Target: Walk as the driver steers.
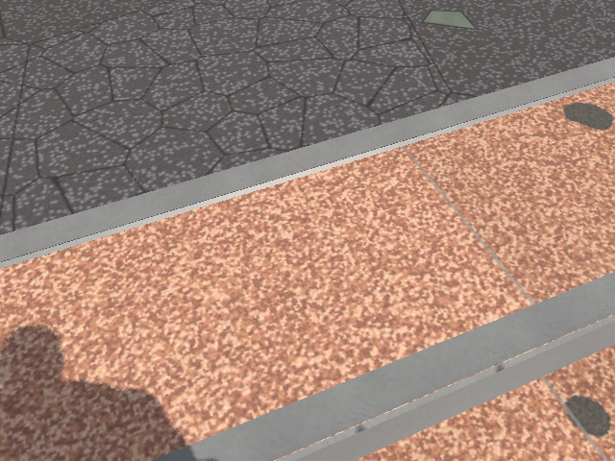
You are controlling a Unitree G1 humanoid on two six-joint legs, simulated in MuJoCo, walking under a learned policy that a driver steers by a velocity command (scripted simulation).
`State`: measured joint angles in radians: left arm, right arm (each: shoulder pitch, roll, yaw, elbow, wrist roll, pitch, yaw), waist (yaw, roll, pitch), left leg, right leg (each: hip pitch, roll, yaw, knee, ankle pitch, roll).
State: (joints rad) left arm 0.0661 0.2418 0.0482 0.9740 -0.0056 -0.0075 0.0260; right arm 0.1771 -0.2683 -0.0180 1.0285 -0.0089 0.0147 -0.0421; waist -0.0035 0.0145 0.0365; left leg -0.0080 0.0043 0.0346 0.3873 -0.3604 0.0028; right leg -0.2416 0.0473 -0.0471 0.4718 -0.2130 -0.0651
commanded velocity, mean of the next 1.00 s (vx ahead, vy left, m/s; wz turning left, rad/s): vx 0.37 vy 0.00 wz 0.22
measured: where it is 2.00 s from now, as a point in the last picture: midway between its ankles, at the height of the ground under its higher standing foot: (178, 272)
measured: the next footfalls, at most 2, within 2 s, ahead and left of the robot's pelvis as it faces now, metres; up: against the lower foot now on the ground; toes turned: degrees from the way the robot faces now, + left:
right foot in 0.52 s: +0.23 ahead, -0.16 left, +0.00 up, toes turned -2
left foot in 1.10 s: +0.57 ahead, +0.13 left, +0.16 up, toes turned +21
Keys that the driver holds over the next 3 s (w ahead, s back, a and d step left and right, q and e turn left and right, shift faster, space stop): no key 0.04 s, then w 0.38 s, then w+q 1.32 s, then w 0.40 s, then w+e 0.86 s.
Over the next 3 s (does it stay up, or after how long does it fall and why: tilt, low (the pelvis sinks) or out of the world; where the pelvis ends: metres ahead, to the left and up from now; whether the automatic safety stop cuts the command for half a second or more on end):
stays up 1.31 0.63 0.17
